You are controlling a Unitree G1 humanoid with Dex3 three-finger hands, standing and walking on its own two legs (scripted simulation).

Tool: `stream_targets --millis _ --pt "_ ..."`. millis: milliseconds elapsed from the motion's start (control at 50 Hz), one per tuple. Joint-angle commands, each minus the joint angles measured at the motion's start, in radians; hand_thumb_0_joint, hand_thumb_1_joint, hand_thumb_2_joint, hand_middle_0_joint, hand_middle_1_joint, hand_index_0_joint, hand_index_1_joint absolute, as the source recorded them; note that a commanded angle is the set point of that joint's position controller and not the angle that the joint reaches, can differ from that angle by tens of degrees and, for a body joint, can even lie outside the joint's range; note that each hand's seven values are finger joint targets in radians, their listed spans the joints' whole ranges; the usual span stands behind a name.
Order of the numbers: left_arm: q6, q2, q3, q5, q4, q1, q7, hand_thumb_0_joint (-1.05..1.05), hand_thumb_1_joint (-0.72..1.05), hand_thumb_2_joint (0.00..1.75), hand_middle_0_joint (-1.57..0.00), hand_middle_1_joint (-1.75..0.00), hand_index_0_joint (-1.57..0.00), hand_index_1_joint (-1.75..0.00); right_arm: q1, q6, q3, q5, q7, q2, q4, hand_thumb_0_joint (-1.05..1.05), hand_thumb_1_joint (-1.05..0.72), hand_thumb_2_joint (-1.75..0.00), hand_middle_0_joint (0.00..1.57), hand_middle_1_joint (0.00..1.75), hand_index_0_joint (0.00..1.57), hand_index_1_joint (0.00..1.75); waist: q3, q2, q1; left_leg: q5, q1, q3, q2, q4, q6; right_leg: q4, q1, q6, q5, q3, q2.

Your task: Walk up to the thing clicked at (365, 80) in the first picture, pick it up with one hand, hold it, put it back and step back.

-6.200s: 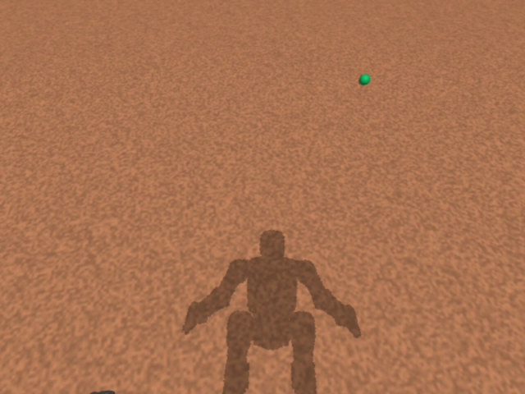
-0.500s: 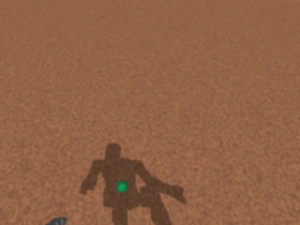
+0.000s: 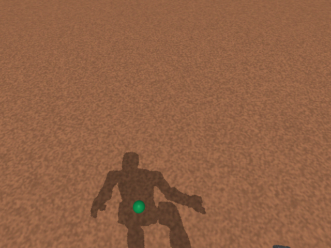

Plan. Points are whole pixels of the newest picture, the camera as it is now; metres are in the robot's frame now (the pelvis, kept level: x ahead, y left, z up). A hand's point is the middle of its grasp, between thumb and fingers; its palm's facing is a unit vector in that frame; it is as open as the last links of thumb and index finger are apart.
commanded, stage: walk up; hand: left
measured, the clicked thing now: (138, 206) +0.42 +0.19 -0.75
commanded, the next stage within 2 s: stand in 0.70 s
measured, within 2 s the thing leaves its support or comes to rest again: neither
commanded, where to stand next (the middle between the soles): +0.11 -0.02 m, yaw -1 degrees
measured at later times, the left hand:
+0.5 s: hand out of the picture +0.09 +0.25 -0.16, palm faces -0.02 -0.95 -0.32, open 7.4 cm
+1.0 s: hand out of the picture +0.09 +0.25 -0.15, palm faces -0.01 -0.94 -0.34, open 7.4 cm
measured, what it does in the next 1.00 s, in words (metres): stands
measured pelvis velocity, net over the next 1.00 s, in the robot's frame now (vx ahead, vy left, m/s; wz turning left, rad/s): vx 0.01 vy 0.00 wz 0.01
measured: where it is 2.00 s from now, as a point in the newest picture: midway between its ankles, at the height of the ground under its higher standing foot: outside the picture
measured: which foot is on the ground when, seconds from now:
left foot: down 0.00-1.00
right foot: down 0.00-1.00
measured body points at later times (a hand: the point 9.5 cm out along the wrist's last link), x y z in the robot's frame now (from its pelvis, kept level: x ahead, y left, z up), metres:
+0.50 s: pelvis +0.01 +0.00 +0.00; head +0.02 +0.00 +0.45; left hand +0.09 +0.30 -0.13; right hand +0.09 -0.30 -0.13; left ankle +0.02 +0.12 -0.75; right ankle +0.02 -0.13 -0.75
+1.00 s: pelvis +0.01 +0.00 +0.00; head +0.01 -0.01 +0.45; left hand +0.09 +0.30 -0.13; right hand +0.09 -0.30 -0.13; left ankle +0.02 +0.12 -0.75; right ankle +0.02 -0.13 -0.75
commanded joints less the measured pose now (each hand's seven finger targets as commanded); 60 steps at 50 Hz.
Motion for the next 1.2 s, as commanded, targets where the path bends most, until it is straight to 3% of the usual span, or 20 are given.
stream_targets --millis 0,660,720,860,940,1020,1100,1180 --pt "-0.017 0.196 0.037 0.000 -0.061 -0.054 0.015 0.00 0.90 0.90 -0.20 -0.30 -0.20 -0.30 -0.038 -0.018 -0.047 -0.002 -0.017 -0.221 -0.044 0.00 -0.90 -0.90 0.20 0.30 0.20 0.30 -0.098 -0.015 -0.009 0.099 0.052 -0.110 0.115 -0.065 0.028 -0.065 0.011 -0.024 0.104 0.104 -0.113" --pt "-0.011 0.201 0.046 0.010 -0.076 -0.067 0.017 0.00 0.90 0.90 -0.20 -0.30 -0.20 -0.30 -0.027 -0.017 -0.045 -0.006 -0.017 -0.215 -0.048 0.00 -0.90 -0.90 0.20 0.30 0.20 0.30 -0.090 -0.008 -0.012 0.068 0.033 -0.111 0.110 -0.099 0.024 -0.071 0.059 -0.023 0.091 0.093 -0.108" --pt "-0.013 0.211 0.043 0.006 -0.080 -0.058 0.021 0.00 0.90 0.90 -0.20 -0.30 -0.20 -0.30 -0.028 -0.018 -0.041 -0.009 -0.020 -0.217 -0.053 0.00 -0.90 -0.90 0.20 0.30 0.20 0.30 -0.097 -0.006 -0.011 0.142 0.055 -0.116 0.122 -0.099 0.016 -0.072 0.046 -0.027 0.087 0.093 -0.117" --pt "-0.013 0.209 0.038 0.008 -0.082 -0.053 0.020 0.00 0.90 0.90 -0.20 -0.30 -0.20 -0.30 -0.020 -0.016 -0.037 -0.010 -0.019 -0.215 -0.052 0.00 -0.90 -0.90 0.20 0.30 0.20 0.30 -0.082 -0.006 -0.014 0.081 0.034 -0.114 0.118 -0.104 0.015 -0.084 0.038 -0.028 0.043 0.094 -0.121" --pt "-0.013 0.214 0.038 0.010 -0.080 -0.047 0.020 0.00 0.90 0.90 -0.20 -0.30 -0.20 -0.30 -0.018 -0.012 -0.036 -0.008 -0.016 -0.215 -0.056 0.00 -0.90 -0.90 0.20 0.30 0.20 0.30 -0.063 -0.008 -0.016 -0.004 0.018 -0.117 0.110 -0.109 0.018 -0.098 0.019 -0.026 -0.011 0.095 -0.118" --pt "-0.015 0.219 0.039 0.008 -0.087 -0.050 0.019 0.00 0.90 0.90 -0.20 -0.30 -0.20 -0.30 -0.008 -0.015 -0.032 -0.010 -0.015 -0.215 -0.056 0.00 -0.90 -0.90 0.20 0.30 0.20 0.30 -0.071 -0.002 -0.017 0.015 0.024 -0.118 0.110 -0.108 0.018 -0.093 0.016 -0.028 0.002 0.101 -0.122" --pt "-0.018 0.219 0.039 0.008 -0.089 -0.040 0.020 0.00 0.90 0.90 -0.20 -0.30 -0.20 -0.30 -0.018 -0.017 -0.034 -0.009 -0.016 -0.218 -0.061 0.00 -0.90 -0.90 0.20 0.30 0.20 0.30 -0.101 -0.006 -0.012 0.122 0.054 -0.119 0.121 -0.086 0.021 -0.081 0.036 -0.030 0.087 0.098 -0.126" --pt "-0.017 0.213 0.036 0.008 -0.088 -0.034 0.019 0.00 0.90 0.90 -0.20 -0.30 -0.20 -0.30 -0.013 -0.018 -0.033 -0.009 -0.019 -0.223 -0.058 0.00 -0.90 -0.90 0.20 0.30 0.20 0.30 -0.100 0.013 -0.013 0.122 0.050 -0.110 0.116 -0.083 0.020 -0.083 0.042 -0.031 0.107 0.099 -0.127"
